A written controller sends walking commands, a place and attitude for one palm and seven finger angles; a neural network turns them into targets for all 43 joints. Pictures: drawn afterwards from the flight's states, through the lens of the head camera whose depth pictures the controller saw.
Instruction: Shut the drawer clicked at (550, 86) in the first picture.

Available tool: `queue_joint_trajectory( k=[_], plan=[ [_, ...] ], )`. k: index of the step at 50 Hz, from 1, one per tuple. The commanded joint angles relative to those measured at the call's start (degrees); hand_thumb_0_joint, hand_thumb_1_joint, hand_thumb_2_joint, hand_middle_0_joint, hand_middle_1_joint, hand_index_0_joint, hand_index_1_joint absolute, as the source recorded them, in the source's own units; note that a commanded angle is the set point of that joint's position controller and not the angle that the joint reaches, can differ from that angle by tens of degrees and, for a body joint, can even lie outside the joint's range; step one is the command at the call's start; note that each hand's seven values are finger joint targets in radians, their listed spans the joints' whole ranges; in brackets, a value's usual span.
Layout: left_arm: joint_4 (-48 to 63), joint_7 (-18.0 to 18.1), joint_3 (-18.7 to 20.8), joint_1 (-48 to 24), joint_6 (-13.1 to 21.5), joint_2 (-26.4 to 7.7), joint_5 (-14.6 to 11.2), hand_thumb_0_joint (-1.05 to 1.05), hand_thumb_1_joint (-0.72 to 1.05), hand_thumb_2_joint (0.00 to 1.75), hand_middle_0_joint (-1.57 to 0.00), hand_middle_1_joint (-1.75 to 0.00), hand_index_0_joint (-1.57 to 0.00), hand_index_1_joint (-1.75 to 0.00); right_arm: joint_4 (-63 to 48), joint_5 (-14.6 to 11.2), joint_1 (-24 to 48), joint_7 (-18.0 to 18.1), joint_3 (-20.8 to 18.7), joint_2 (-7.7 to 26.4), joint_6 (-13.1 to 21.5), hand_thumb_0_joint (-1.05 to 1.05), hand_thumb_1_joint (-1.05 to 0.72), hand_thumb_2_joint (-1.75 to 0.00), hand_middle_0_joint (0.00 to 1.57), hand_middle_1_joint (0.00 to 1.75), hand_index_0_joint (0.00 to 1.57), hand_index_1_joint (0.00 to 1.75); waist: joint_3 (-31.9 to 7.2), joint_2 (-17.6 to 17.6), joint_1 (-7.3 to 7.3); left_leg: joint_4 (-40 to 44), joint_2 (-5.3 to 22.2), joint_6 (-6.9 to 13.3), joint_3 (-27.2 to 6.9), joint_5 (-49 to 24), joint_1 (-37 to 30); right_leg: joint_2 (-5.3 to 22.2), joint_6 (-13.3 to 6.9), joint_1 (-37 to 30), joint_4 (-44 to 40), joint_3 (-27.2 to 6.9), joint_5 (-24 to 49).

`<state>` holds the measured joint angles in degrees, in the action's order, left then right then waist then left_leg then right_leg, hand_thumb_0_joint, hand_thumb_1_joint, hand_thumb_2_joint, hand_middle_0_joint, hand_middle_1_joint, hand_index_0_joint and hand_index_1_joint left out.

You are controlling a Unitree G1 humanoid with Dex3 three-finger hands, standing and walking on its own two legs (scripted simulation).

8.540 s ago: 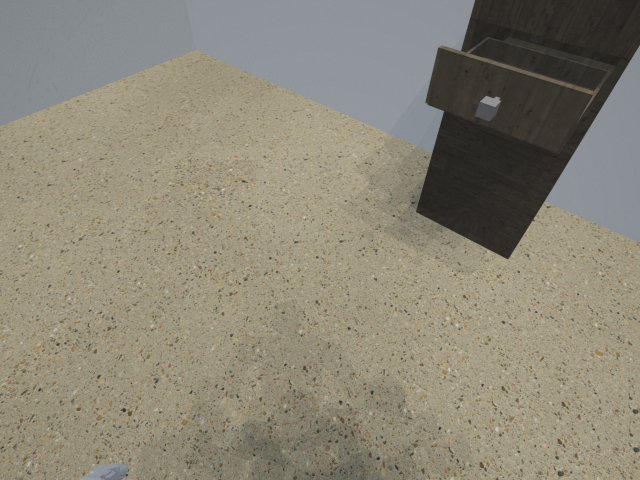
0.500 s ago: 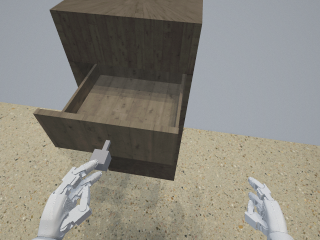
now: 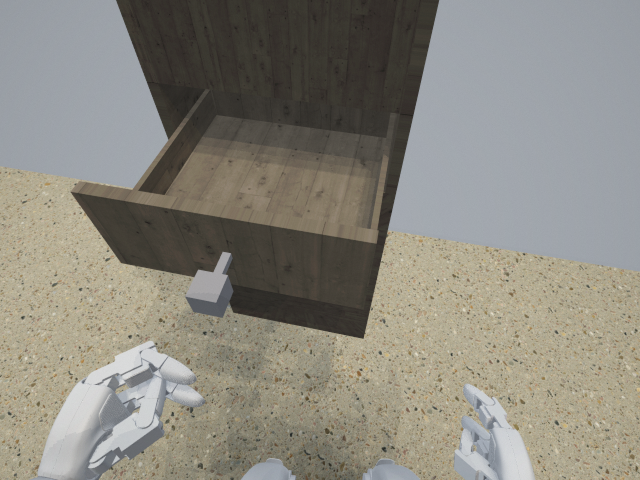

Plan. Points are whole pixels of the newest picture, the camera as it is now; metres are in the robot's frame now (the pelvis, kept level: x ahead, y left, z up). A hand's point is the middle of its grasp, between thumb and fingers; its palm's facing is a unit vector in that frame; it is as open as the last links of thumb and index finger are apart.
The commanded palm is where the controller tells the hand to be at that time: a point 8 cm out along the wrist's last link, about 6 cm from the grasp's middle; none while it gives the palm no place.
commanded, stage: raise the hand and make a fist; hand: left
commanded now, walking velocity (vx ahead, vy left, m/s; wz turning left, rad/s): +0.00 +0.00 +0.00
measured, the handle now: (216, 280) +0.35 +0.16 +0.04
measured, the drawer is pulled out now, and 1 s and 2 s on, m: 0.25 0.25 0.25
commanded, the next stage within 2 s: bring the fist close to the handle in 1.10 s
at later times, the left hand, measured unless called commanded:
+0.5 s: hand (149, 419) +0.17 +0.16 +0.11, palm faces -0.11 -0.99 -0.06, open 3.2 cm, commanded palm +0.13 +0.22 +0.12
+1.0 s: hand (138, 413) +0.17 +0.17 +0.13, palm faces -0.11 -0.99 -0.08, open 3.3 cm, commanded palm +0.13 +0.22 +0.14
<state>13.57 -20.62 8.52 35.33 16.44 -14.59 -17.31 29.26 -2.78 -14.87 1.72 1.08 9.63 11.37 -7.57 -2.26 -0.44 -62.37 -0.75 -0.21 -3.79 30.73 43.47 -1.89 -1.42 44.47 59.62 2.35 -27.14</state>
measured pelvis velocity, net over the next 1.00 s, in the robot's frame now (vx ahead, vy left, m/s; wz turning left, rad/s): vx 0.02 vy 0.01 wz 0.00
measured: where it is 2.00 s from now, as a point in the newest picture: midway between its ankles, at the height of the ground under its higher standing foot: outside the picture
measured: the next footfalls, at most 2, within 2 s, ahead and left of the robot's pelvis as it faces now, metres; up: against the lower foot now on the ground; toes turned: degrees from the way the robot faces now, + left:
none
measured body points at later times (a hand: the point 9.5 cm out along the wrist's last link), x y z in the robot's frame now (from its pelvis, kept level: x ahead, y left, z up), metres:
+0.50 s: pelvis +0.01 +0.01 +0.02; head +0.02 +0.01 +0.47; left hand +0.17 +0.22 +0.12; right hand +0.22 -0.20 -0.02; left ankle +0.00 +0.12 -0.67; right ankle +0.02 -0.11 -0.67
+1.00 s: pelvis +0.02 +0.01 +0.03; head +0.01 +0.00 +0.48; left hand +0.17 +0.22 +0.14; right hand +0.21 -0.22 -0.01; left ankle +0.00 +0.12 -0.67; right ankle +0.02 -0.11 -0.67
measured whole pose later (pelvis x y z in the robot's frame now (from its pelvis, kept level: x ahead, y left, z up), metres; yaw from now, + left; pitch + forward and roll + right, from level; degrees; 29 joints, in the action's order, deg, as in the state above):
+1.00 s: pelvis +0.02 +0.01 +0.03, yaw +0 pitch +6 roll -2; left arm 24.4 -16.1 5.9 40.9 11.4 -15.0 -15.3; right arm 27.4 -4.3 -15.6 2.2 1.0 13.1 15.8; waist -7.8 -2.5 0.6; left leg -53.0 -0.8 0.5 -3.4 28.8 29.8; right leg -1.7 -0.8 30.6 50.1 1.8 -25.2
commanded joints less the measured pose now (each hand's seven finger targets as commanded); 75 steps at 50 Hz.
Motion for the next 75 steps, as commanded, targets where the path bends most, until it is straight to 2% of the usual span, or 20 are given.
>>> queue_joint_trajectory(
  k=[1,3,6,13,20,23,31,33,34,39,41,43,49,52,54,63,67,71,73,75],
  plan=[
    [14.28,1.33,0.85,4.05,5.74,-3.92,-0.72,0.00,0.90,0.90,-1.02,-1.19,-1.02,-1.19,-12.07,-0.42,6.79,0.17,-4.06,8.83,5.90,0.00,-0.90,-0.90,0.20,0.30,0.20,0.30,-8.01,1.95,0.49,10.20,-0.09,1.92,1.32,-12.46,-3.13,1.43,0.40,-9.40,-10.93,-0.72,3.90],
    [14.15,2.25,0.04,3.71,5.87,-4.35,0.17,0.00,0.90,0.90,-1.06,-1.23,-1.06,-1.23,-12.15,-0.54,6.88,0.11,-4.12,9.26,6.14,0.00,-0.90,-0.90,0.20,0.30,0.20,0.30,-6.33,3.84,-0.25,10.37,0.09,2.17,1.19,-10.76,-2.60,1.36,0.56,-8.36,-11.67,-0.98,1.43],
    [16.30,3.82,-0.07,4.21,5.94,-4.79,1.32,0.00,0.90,0.90,-1.12,-1.30,-1.12,-1.30,-12.60,-0.72,5.72,0.21,-4.26,9.45,5.99,0.00,-0.90,-0.90,0.20,0.30,0.20,0.30,-5.91,1.06,0.21,12.12,0.14,2.03,1.36,-9.32,-3.72,1.38,0.23,-8.29,-11.81,-0.10,-0.09],
    [20.12,7.46,-1.33,5.51,3.91,-4.45,3.11,0.00,0.90,0.90,-1.26,-1.45,-1.26,-1.45,-13.43,-0.68,5.29,-0.11,-4.11,9.13,4.79,0.00,-0.90,-0.90,0.20,0.30,0.20,0.30,-6.16,-0.83,0.31,13.81,0.58,2.05,1.48,-13.49,-7.49,1.08,0.18,-10.56,-11.57,1.34,6.48],
    [22.44,6.89,-2.81,7.59,0.92,-3.42,3.36,0.00,0.90,0.90,-1.40,-1.60,-1.40,-1.60,-14.39,-0.85,5.21,-0.58,-3.59,8.77,4.26,0.00,-0.90,-0.90,0.20,0.30,0.20,0.30,-4.88,0.19,0.49,15.20,0.86,1.84,1.39,-17.06,-9.87,0.95,0.32,-13.09,-12.65,1.79,11.51],
    [23.14,6.60,-1.45,7.30,0.15,-4.79,3.19,0.00,0.90,0.90,-1.40,-1.60,-1.40,-1.60,-14.15,-0.93,5.75,-0.39,-3.23,8.67,4.18,0.00,-0.90,-0.90,0.20,0.30,0.20,0.30,-3.51,-0.29,0.44,15.36,0.89,1.86,1.44,-17.28,-10.34,0.79,0.27,-13.66,-13.30,1.53,12.30],
    [26.32,5.37,-2.70,6.99,-0.43,-3.66,2.32,0.00,0.90,0.90,-1.40,-1.60,-1.40,-1.60,-13.88,-1.16,5.33,-0.53,-2.56,8.46,5.70,0.00,-0.90,-0.90,0.20,0.30,0.20,0.30,-3.80,-0.06,0.33,16.33,0.89,1.86,1.02,-18.62,-13.08,0.86,0.52,-14.92,-14.52,1.87,13.93],
    [26.04,5.55,-1.02,5.74,-0.94,-5.57,2.49,0.00,0.90,0.90,-1.40,-1.60,-1.40,-1.60,-13.57,-1.37,5.86,-0.16,-2.60,8.63,6.02,0.00,-0.90,-0.90,0.20,0.30,0.20,0.30,-3.31,0.57,0.58,16.73,0.84,1.88,1.03,-17.53,-12.99,0.80,0.38,-15.58,-15.14,1.50,12.99],
    [26.78,5.41,-1.67,5.97,-1.19,-4.77,2.58,0.00,0.90,0.90,-1.40,-1.60,-1.40,-1.60,-13.65,-1.38,5.82,-0.19,-2.36,8.61,6.17,0.00,-0.90,-0.90,0.20,0.30,0.20,0.30,-3.52,-0.76,0.68,17.27,0.78,1.82,1.04,-17.54,-13.63,0.99,0.33,-15.83,-15.22,1.68,12.76],
    [22.98,5.34,-0.34,6.23,-2.97,-4.74,2.00,0.00,0.90,0.90,-1.40,-1.60,-1.40,-1.60,-13.16,-1.66,6.68,0.38,-2.16,8.63,6.50,0.00,-0.90,-0.90,0.20,0.30,0.20,0.30,-1.26,2.29,1.14,18.21,0.46,1.78,1.47,-15.39,-12.40,1.12,0.46,-16.88,-17.25,1.01,11.07],
    [24.30,5.06,-0.82,5.46,-2.64,-4.49,1.83,0.00,0.90,0.90,-1.40,-1.60,-1.40,-1.60,-13.28,-1.56,6.68,0.50,-2.09,8.70,6.96,0.00,-0.90,-0.90,0.20,0.30,0.20,0.30,-1.69,1.30,1.25,18.34,0.30,1.86,1.61,-15.74,-13.09,1.21,0.44,-17.20,-17.37,0.90,11.34],
    [23.22,4.97,1.86,6.34,-2.32,-6.41,1.36,0.00,0.90,0.90,-1.40,-1.60,-1.40,-1.60,-12.82,-1.66,6.80,0.63,-2.30,8.61,7.40,0.00,-0.90,-0.90,0.20,0.30,0.20,0.30,-2.88,1.86,1.86,17.98,0.22,1.77,1.85,-16.91,-13.06,1.21,0.29,-18.67,-17.65,0.34,12.66],
    [23.44,4.38,0.69,5.45,-0.79,-5.19,0.70,0.00,0.90,0.90,-1.40,-1.60,-1.40,-1.60,-12.11,-1.65,6.72,0.38,-2.13,8.80,8.95,0.00,-0.90,-0.90,0.20,0.30,0.20,0.30,-2.09,-0.82,1.45,18.01,0.09,1.74,1.89,-16.44,-13.65,1.18,0.30,-17.82,-17.82,0.32,12.26],
    [22.21,4.31,1.45,5.66,-0.62,-5.69,0.88,0.00,0.90,0.90,-1.40,-1.60,-1.40,-1.60,-11.69,-1.58,6.46,0.48,-2.45,8.96,9.08,0.00,-0.90,-0.90,0.20,0.30,0.20,0.30,-2.03,1.16,1.40,17.85,0.08,1.82,2.04,-16.33,-13.38,1.21,0.45,-17.78,-18.31,-0.01,12.25],
    [22.12,4.20,2.10,5.17,-0.62,-6.35,0.97,0.00,0.90,0.90,-1.40,-1.60,-1.40,-1.60,-11.45,-1.68,6.67,0.45,-2.41,9.06,9.12,0.00,-0.90,-0.90,0.20,0.30,0.20,0.30,-2.16,-0.31,1.52,18.05,0.07,1.76,2.00,-16.79,-13.65,1.20,0.24,-18.28,-18.15,-0.07,12.66],
    [18.85,3.92,-0.79,1.07,-0.83,-3.96,1.20,0.00,0.90,0.90,-1.40,-1.60,-1.40,-1.60,-10.54,-1.34,6.64,0.70,-2.23,9.69,9.05,0.00,-0.90,-0.90,0.20,0.30,0.20,0.30,0.29,1.07,-0.01,17.93,-0.02,1.97,1.78,-14.41,-13.02,1.01,0.57,-15.98,-18.68,0.13,9.89],
    [17.83,4.25,-1.56,-0.34,-0.02,-3.81,2.14,0.00,0.90,0.90,-1.40,-1.60,-1.40,-1.60,-10.67,-0.80,6.02,0.52,-2.45,9.98,8.64,0.00,-0.90,-0.90,0.20,0.30,0.20,0.30,-1.16,2.39,-0.15,17.26,-0.20,2.04,1.72,-13.81,-11.90,1.35,0.68,-15.35,-18.03,-0.13,8.64],
    [17.03,5.26,-1.71,-2.17,1.10,-3.67,2.95,0.00,0.90,0.90,-1.40,-1.60,-1.40,-1.60,-10.60,-0.49,5.76,0.27,-2.56,9.80,7.95,0.00,-0.90,-0.90,0.20,0.30,0.20,0.30,-2.38,0.35,-0.25,16.54,-0.20,1.96,1.85,-13.72,-11.34,1.46,0.49,-14.50,-16.71,0.11,8.30],
    [15.34,5.95,-0.28,-3.51,1.51,-4.96,3.28,0.00,0.90,0.90,-1.40,-1.60,-1.40,-1.60,-10.02,-0.31,5.67,0.30,-2.75,9.90,7.35,0.00,-0.90,-0.90,0.20,0.30,0.20,0.30,-3.11,1.53,-0.41,15.98,-0.15,1.92,1.70,-14.32,-10.64,1.27,0.44,-14.37,-15.99,0.26,9.04],
    [14.34,5.93,-1.14,-3.78,1.82,-3.83,3.30,0.00,0.90,0.90,-1.40,-1.60,-1.40,-1.60,-10.33,-0.26,5.58,0.27,-2.71,9.93,6.84,0.00,-0.90,-0.90,0.20,0.30,0.20,0.30,-3.47,0.82,-0.49,15.50,-0.22,1.81,2.00,-14.35,-10.08,1.49,0.43,-14.01,-15.63,0.02,9.24]
  ],
)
